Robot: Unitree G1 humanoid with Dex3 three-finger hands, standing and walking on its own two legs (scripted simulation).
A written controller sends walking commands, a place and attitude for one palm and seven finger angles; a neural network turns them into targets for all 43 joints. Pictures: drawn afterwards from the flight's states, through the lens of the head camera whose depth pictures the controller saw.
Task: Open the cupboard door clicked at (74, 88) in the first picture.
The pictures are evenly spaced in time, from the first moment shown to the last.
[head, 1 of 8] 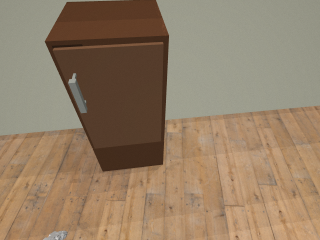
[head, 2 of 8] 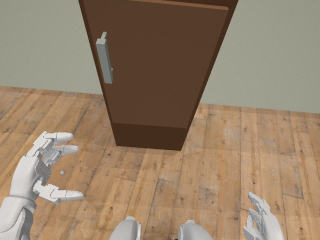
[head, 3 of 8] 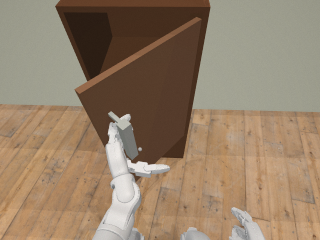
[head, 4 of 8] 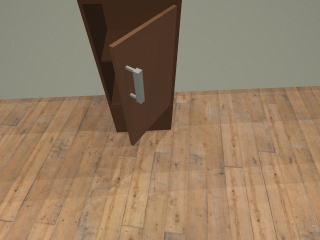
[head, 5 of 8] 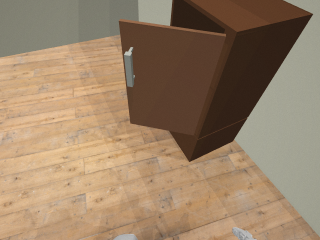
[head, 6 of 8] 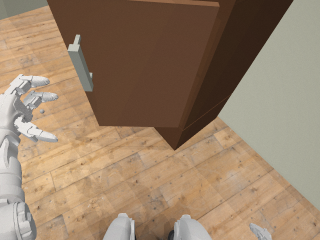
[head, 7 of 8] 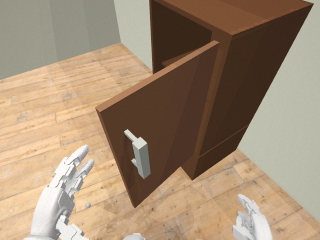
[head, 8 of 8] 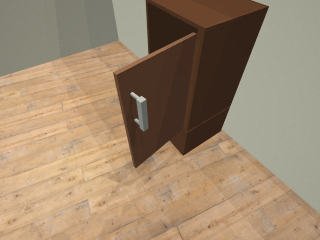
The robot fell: no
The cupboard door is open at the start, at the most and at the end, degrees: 0 100 99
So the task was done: yes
